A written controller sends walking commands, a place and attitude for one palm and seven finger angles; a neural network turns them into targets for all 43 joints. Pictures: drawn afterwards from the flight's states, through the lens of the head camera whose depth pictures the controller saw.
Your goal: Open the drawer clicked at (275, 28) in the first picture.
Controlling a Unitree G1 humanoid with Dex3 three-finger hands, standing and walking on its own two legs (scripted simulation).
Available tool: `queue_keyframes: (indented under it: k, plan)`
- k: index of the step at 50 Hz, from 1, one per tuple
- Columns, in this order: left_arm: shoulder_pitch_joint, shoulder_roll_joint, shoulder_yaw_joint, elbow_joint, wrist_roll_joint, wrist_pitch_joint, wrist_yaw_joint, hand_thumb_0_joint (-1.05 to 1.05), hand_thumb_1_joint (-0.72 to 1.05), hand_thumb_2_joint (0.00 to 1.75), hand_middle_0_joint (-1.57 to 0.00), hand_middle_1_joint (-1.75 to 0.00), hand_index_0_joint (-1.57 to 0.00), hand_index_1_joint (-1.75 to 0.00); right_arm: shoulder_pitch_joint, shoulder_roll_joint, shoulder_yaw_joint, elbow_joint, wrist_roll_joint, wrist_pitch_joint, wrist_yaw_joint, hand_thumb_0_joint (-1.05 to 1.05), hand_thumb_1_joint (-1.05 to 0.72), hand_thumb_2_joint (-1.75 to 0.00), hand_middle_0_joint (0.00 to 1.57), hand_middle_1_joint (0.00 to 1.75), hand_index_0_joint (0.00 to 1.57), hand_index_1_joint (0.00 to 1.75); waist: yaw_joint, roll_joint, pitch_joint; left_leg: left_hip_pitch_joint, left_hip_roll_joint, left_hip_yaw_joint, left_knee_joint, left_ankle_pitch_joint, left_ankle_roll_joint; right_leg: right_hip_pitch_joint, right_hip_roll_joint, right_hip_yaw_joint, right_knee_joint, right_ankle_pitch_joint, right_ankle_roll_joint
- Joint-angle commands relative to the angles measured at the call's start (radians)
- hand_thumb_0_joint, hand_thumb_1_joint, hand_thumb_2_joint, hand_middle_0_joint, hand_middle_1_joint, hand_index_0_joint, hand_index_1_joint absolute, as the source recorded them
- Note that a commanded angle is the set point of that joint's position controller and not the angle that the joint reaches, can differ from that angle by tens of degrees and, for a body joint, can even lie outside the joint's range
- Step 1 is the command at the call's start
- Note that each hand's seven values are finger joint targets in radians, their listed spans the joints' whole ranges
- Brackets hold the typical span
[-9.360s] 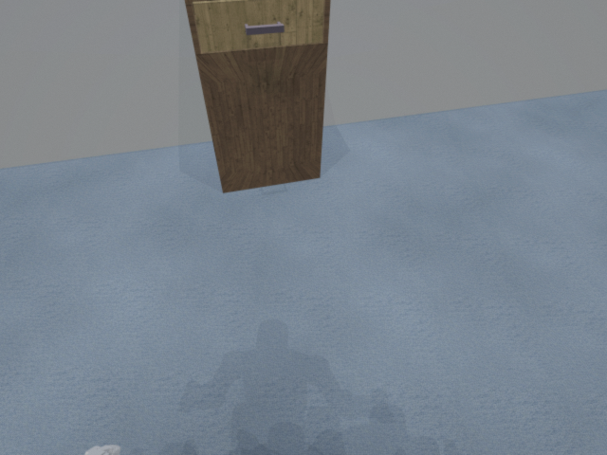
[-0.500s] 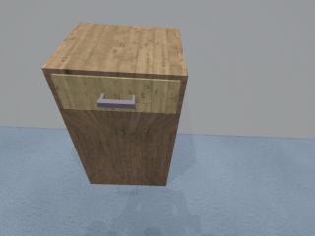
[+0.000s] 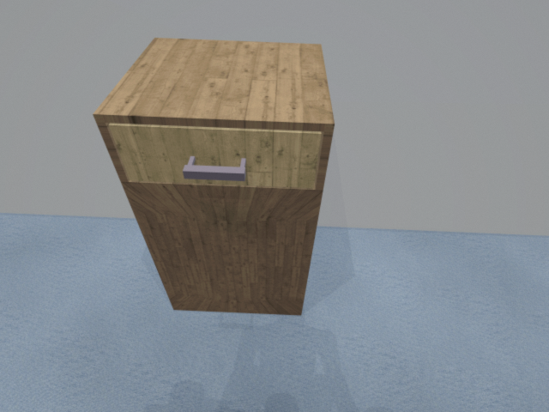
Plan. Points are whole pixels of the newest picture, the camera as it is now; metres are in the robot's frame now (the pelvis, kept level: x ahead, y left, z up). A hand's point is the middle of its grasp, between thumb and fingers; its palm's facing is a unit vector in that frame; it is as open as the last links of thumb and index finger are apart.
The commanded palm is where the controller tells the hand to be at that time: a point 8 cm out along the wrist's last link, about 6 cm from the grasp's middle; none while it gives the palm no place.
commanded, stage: shuffle to correct the standing spot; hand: left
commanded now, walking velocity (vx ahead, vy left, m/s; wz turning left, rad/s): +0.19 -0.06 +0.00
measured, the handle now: (216, 167) +0.61 +0.17 +0.00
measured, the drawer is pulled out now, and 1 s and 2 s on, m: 0.00 0.00 0.00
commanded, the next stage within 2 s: come to a stop and stand still in 0.46 s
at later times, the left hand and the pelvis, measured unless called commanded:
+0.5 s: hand out of the picture +0.09 +0.16 -0.17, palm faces +0.05 -0.97 -0.25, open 7.3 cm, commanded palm none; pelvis +0.05 -0.03 -0.01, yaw -1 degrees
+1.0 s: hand out of the picture +0.10 +0.16 -0.18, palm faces +0.02 -0.98 -0.19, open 7.4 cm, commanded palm none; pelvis +0.10 -0.02 -0.01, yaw -3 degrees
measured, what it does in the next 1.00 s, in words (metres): walks ahead: right foot, then left foot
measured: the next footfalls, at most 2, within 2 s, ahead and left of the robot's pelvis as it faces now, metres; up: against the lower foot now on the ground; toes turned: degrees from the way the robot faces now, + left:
right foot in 0.42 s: +0.11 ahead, -0.14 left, +0.00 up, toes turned -4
left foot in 0.72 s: +0.14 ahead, +0.09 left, +0.00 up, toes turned -1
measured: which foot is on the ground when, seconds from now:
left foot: down 0.00-0.42, up 0.44-0.70, down 0.72-1.00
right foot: down 0.00-0.14, up 0.16-0.40, down 0.42-1.00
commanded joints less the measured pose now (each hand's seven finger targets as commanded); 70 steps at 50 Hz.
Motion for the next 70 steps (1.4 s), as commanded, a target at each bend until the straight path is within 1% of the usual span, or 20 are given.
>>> queue_keyframes:
  k: [1,5,7,8,13,19,21,23,27,33,37,39,43,47,50,53,54,59,62,70]
  plan:
    - [-0.042,0.121,0.033,-0.040,-0.004,-0.047,0.024,0.00,0.90,0.90,-0.20,-0.30,-0.20,-0.30,-0.031,-0.038,-0.017,-0.109,0.005,-0.046,0.014,0.00,-0.90,-0.90,0.20,0.30,0.20,0.30,-0.050,-0.180,0.128,-0.146,0.048,-0.023,0.367,-0.033,0.016,-0.137,-0.266,0.347,-0.377,-0.286,-0.171]
    - [-0.062,0.094,0.018,-0.031,-0.001,-0.032,0.010,0.00,0.90,0.90,-0.20,-0.30,-0.20,-0.30,0.143,-0.026,-0.001,-0.044,0.008,-0.074,0.004,0.00,-0.90,-0.90,0.20,0.30,0.20,0.30,-0.082,-0.059,0.137,0.258,0.005,0.071,-0.152,0.027,-0.004,-0.333,-0.093,0.116,-0.115,-0.282,-0.088]
    - [-0.053,0.017,0.008,-0.074,-0.005,-0.029,-0.009,0.00,0.90,0.90,-0.20,-0.30,-0.20,-0.30,0.268,-0.191,-0.037,-0.030,-0.007,-0.090,-0.023,0.00,-0.90,-0.90,0.20,0.30,0.20,0.30,-0.101,0.332,0.143,0.307,0.383,-0.497,-0.522,-0.366,0.136,-0.533,0.030,-0.057,0.351,-0.183,-0.004]
    - [-0.115,0.041,0.021,-0.114,0.003,-0.024,-0.025,0.00,0.90,0.90,-0.20,-0.30,-0.20,-0.30,0.210,-0.229,-0.051,-0.042,-0.010,-0.085,-0.033,0.00,-0.90,-0.90,0.20,0.30,0.20,0.30,-0.086,0.178,0.141,0.186,0.435,-0.548,-0.576,-0.451,0.192,-0.498,-0.032,0.010,0.495,-0.133,-0.006]
    - [-0.079,0.001,0.014,-0.072,0.003,-0.026,-0.034,0.00,0.90,0.90,-0.20,-0.30,-0.20,-0.30,0.022,-0.121,-0.015,-0.067,-0.011,-0.112,-0.019,0.00,-0.90,-0.90,0.20,0.30,0.20,0.30,0.008,0.116,0.152,-0.018,0.271,-0.190,-0.526,-0.071,0.146,-0.267,-0.081,-0.012,0.383,0.037,0.011]
    - [0.004,0.034,0.024,-0.046,0.000,-0.037,-0.023,0.00,0.90,0.90,-0.20,-0.30,-0.20,-0.30,0.025,-0.107,-0.024,-0.048,-0.011,-0.080,-0.010,0.00,-0.90,-0.90,0.20,0.30,0.20,0.30,0.048,0.005,0.108,-0.136,0.173,-0.078,-0.272,-0.196,0.077,0.151,0.007,-0.075,-0.055,0.051,0.006]
    - [0.114,0.183,0.052,-0.029,-0.002,-0.053,0.002,0.00,0.90,0.90,-0.20,-0.30,-0.20,-0.30,-0.012,-0.004,-0.001,-0.099,0.005,-0.078,0.004,0.00,-0.90,-0.90,0.20,0.30,0.20,0.30,0.096,-0.330,0.093,-0.375,-0.006,0.094,0.223,-0.194,0.017,0.255,-0.344,0.418,-0.368,-0.344,-0.137]
    - [0.015,0.186,0.057,-0.051,-0.011,-0.060,0.017,0.00,0.90,0.90,-0.20,-0.30,-0.20,-0.30,-0.048,-0.051,-0.016,-0.112,-0.004,-0.066,0.016,0.00,-0.90,-0.90,0.20,0.30,0.20,0.30,0.045,-0.227,0.097,-0.372,0.058,-0.021,0.486,-0.075,0.032,0.102,-0.373,0.454,-0.429,-0.449,-0.187]
    - [-0.131,0.104,0.030,-0.078,0.000,-0.080,0.019,0.00,0.90,0.90,-0.20,-0.30,-0.20,-0.30,0.007,-0.019,-0.016,-0.075,-0.005,-0.053,0.034,0.00,-0.90,-0.90,0.20,0.30,0.20,0.30,-0.036,-0.133,0.118,-0.192,0.094,0.019,0.368,0.101,0.000,-0.060,-0.246,0.099,-0.379,-0.057,-0.138]
    - [-0.108,0.105,0.018,-0.048,-0.007,-0.059,0.013,0.00,0.90,0.90,-0.20,-0.30,-0.20,-0.30,0.018,0.011,0.021,-0.062,0.002,-0.072,0.013,0.00,-0.90,-0.90,0.20,0.30,0.20,0.30,-0.026,-0.077,0.059,0.099,0.032,0.083,-0.114,0.231,-0.031,-0.044,-0.181,0.011,-0.217,0.243,-0.111]
    - [-0.023,0.033,-0.005,-0.026,-0.010,-0.037,0.024,0.00,0.90,0.90,-0.20,-0.30,-0.20,-0.30,0.004,-0.130,0.009,-0.057,0.009,-0.078,-0.010,0.00,-0.90,-0.90,0.20,0.30,0.20,0.30,0.013,0.087,0.006,0.188,0.251,-0.106,-0.231,0.709,0.046,-0.012,-0.056,-0.037,-0.077,0.077,0.012]
    - [-0.028,0.043,-0.007,-0.011,-0.013,-0.021,0.025,0.00,0.90,0.90,-0.20,-0.30,-0.20,-0.30,-0.039,-0.117,0.013,-0.047,0.014,-0.075,-0.025,0.00,-0.90,-0.90,0.20,0.30,0.20,0.30,0.013,0.193,0.051,0.154,0.237,-0.118,-0.301,0.786,0.074,0.010,-0.041,-0.052,-0.023,0.087,0.026]
    - [-0.035,0.070,0.003,-0.041,-0.006,-0.003,0.020,0.00,0.90,0.90,-0.20,-0.30,-0.20,-0.30,-0.065,-0.162,-0.017,-0.073,0.014,-0.062,-0.040,0.00,-0.90,-0.90,0.20,0.30,0.20,0.30,0.001,0.117,-0.022,0.244,0.266,-0.105,-0.261,0.904,0.110,-0.035,-0.031,-0.036,0.072,0.093,0.022]
    - [-0.057,0.058,0.014,-0.083,-0.002,0.015,0.013,0.00,0.90,0.90,-0.20,-0.30,-0.20,-0.30,-0.109,-0.182,-0.035,-0.099,0.005,-0.050,-0.040,0.00,-0.90,-0.90,0.20,0.30,0.20,0.30,-0.004,0.145,-0.065,0.228,0.325,-0.127,-0.282,0.795,0.173,-0.096,-0.019,-0.006,0.252,-0.110,0.017]
    - [-0.011,0.048,0.018,-0.078,0.000,0.010,0.011,0.00,0.90,0.90,-0.20,-0.30,-0.20,-0.30,-0.166,-0.162,-0.032,-0.112,0.002,-0.040,-0.028,0.00,-0.90,-0.90,0.20,0.30,0.20,0.30,0.032,0.100,-0.062,0.113,0.266,-0.075,-0.235,0.535,0.118,0.018,-0.019,-0.012,0.060,0.051,0.018]
    - [-0.098,0.154,0.019,-0.107,0.005,-0.007,0.019,0.00,0.90,0.90,-0.20,-0.30,-0.20,-0.30,-0.151,-0.045,-0.012,-0.132,0.011,-0.018,-0.004,0.00,-0.90,-0.90,0.20,0.30,0.20,0.30,-0.002,-0.263,0.039,-0.010,0.019,0.061,-0.041,0.046,-0.021,-0.053,-0.236,0.231,-0.254,0.175,-0.078]
    - [-0.132,0.151,0.019,-0.116,0.004,-0.015,0.024,0.00,0.90,0.90,-0.20,-0.30,-0.20,-0.30,-0.187,-0.047,-0.010,-0.134,0.005,-0.009,-0.002,0.00,-0.90,-0.90,0.20,0.30,0.20,0.30,0.011,-0.279,0.054,0.002,0.026,0.021,0.063,-0.012,-0.017,-0.103,-0.251,0.246,-0.273,0.221,-0.110]
    - [-0.184,0.148,0.007,-0.095,-0.004,-0.032,0.021,0.00,0.90,0.90,-0.20,-0.30,-0.20,-0.30,-0.112,-0.039,0.008,-0.077,0.011,-0.024,-0.003,0.00,-0.90,-0.90,0.20,0.30,0.20,0.30,-0.023,-0.139,0.018,0.058,0.024,0.008,-0.035,0.063,-0.031,0.020,-0.186,0.117,-0.144,0.485,-0.126]
    - [-0.165,0.123,-0.002,-0.069,-0.016,-0.030,0.015,0.00,0.90,0.90,-0.20,-0.30,-0.20,-0.30,-0.094,-0.081,0.019,-0.044,0.008,-0.047,-0.010,0.00,-0.90,-0.90,0.20,0.30,0.20,0.30,-0.001,-0.014,0.004,0.195,0.104,-0.069,-0.254,0.400,-0.008,0.001,-0.095,0.059,-0.108,0.326,-0.029]
    - [-0.148,0.114,-0.010,0.000,-0.017,-0.024,0.015,0.00,0.90,0.90,-0.20,-0.30,-0.20,-0.30,-0.064,-0.079,0.036,0.005,0.003,-0.047,-0.007,0.00,-0.90,-0.90,0.20,0.30,0.20,0.30,0.011,0.013,0.100,0.070,0.082,-0.081,-0.363,0.103,-0.009,0.043,-0.072,0.064,-0.226,0.045,-0.005]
